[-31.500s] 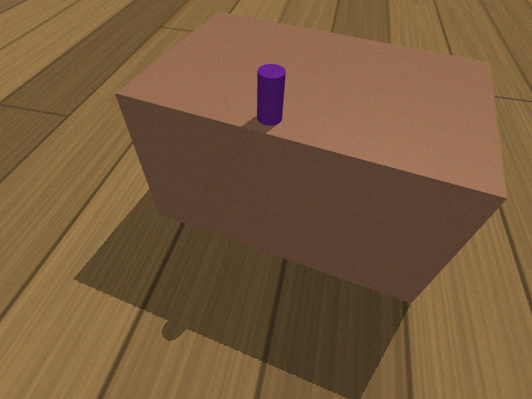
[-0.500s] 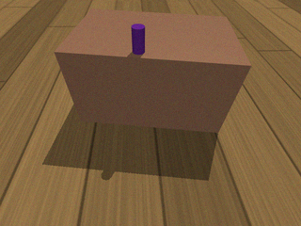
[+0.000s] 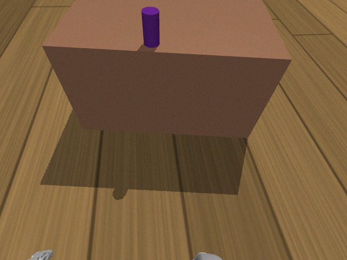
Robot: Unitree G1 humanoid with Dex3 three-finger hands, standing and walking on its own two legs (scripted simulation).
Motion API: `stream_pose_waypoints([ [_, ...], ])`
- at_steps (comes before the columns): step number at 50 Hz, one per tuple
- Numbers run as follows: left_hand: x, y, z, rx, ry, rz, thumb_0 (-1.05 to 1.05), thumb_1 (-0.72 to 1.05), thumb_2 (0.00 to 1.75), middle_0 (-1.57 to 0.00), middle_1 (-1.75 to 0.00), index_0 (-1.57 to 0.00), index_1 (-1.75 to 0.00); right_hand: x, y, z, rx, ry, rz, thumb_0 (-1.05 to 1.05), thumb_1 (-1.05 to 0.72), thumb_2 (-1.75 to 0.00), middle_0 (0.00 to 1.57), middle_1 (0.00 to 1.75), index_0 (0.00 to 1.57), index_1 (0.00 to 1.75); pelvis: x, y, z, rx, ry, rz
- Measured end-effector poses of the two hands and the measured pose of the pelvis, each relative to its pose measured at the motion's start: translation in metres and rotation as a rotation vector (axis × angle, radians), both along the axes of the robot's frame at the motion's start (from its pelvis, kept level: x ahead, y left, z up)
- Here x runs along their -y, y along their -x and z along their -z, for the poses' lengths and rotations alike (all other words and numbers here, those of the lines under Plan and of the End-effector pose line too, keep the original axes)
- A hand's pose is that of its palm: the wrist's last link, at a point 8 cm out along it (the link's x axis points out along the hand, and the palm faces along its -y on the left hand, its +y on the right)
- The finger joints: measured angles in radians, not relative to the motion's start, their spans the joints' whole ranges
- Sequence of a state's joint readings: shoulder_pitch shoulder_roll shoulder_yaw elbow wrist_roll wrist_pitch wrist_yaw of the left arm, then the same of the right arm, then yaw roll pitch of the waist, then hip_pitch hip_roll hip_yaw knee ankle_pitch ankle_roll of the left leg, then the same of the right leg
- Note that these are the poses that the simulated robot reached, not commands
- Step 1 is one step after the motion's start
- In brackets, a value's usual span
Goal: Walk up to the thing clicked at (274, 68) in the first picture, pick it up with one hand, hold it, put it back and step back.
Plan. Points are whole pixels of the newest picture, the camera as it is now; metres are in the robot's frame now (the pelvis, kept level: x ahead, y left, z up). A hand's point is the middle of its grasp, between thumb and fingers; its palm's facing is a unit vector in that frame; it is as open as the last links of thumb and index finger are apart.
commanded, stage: step back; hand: left
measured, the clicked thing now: (151, 28) +1.05 +0.10 -0.04
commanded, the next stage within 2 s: stand in 0.12 s
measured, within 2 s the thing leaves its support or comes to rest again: neither
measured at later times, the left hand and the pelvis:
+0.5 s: hand (65, 259) +0.15 +0.26 -0.14, palm faces -0.02 -0.95 -0.30, open 7.4 cm; pelvis +0.04 +0.01 +0.01, yaw +0 degrees
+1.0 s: hand out of the picture +0.12 +0.28 -0.14, palm faces -0.03 -0.94 -0.34, open 7.4 cm; pelvis +0.05 +0.02 +0.02, yaw +0 degrees
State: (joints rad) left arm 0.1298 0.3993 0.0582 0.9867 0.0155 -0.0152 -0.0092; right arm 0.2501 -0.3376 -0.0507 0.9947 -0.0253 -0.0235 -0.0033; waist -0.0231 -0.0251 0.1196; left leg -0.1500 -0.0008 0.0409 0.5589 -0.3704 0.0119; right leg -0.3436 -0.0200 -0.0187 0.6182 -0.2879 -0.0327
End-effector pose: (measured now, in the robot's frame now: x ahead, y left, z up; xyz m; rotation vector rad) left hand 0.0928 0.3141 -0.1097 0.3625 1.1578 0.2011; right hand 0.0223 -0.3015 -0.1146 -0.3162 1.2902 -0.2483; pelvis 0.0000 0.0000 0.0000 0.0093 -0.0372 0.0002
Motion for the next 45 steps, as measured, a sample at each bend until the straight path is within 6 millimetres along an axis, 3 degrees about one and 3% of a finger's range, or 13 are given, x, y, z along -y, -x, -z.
stream_pose_waypoints([
  [4, 0.021, -0.029, -0.004, 0.052, 0.004, 0.027, 0.01, 0.90, 0.90, -0.20, -0.30, -0.20, -0.29, 0.006, -0.018, 0.016, 0.011, -0.024, 0.022, 0.00, -0.90, -0.89, 0.20, 0.30, 0.21, 0.30, 0.007, -0.009, 0.004, 0.013, 0.020, -0.001],
  [8, 0.036, -0.047, -0.011, 0.088, 0.019, 0.048, 0.01, 0.90, 0.90, -0.21, -0.30, -0.20, -0.30, 0.002, -0.041, 0.015, 0.044, -0.050, 0.004, 0.01, -0.90, -0.89, 0.20, 0.30, 0.20, 0.30, 0.010, -0.016, 0.000, 0.013, -0.008, -0.003],
  [15, 0.035, -0.061, -0.006, 0.100, 0.059, 0.046, 0.01, 0.90, 0.90, -0.21, -0.30, -0.21, -0.30, -0.004, -0.066, 0.004, 0.088, -0.034, -0.027, 0.00, -0.90, -0.89, 0.20, 0.30, 0.20, 0.30, 0.000, -0.021, -0.002, 0.021, 0.003, -0.009],
  [27, 0.005, -0.041, -0.001, 0.006, 0.085, -0.012, 0.01, 0.90, 0.90, -0.21, -0.30, -0.20, -0.30, -0.023, -0.090, -0.020, 0.096, -0.012, -0.050, 0.00, -0.90, -0.89, 0.20, 0.30, 0.21, 0.30, -0.018, -0.040, -0.015, 0.011, 0.007, 0.005],
  [36, -0.012, -0.023, -0.005, -0.065, 0.050, -0.036, 0.01, 0.90, 0.90, -0.21, -0.30, -0.20, -0.30, -0.033, -0.114, -0.019, 0.111, -0.027, -0.073, 0.00, -0.90, -0.89, 0.20, 0.30, 0.21, 0.30, -0.024, -0.046, -0.018, -0.002, 0.007, 0.005],
  [45, -0.011, -0.022, -0.008, -0.080, 0.038, -0.037, 0.01, 0.90, 0.90, -0.20, -0.30, -0.20, -0.30, -0.036, -0.120, -0.015, 0.099, -0.046, -0.075, 0.00, -0.90, -0.89, 0.20, 0.30, 0.21, 0.30, -0.023, -0.050, -0.019, -0.010, 0.005, 0.002],
])
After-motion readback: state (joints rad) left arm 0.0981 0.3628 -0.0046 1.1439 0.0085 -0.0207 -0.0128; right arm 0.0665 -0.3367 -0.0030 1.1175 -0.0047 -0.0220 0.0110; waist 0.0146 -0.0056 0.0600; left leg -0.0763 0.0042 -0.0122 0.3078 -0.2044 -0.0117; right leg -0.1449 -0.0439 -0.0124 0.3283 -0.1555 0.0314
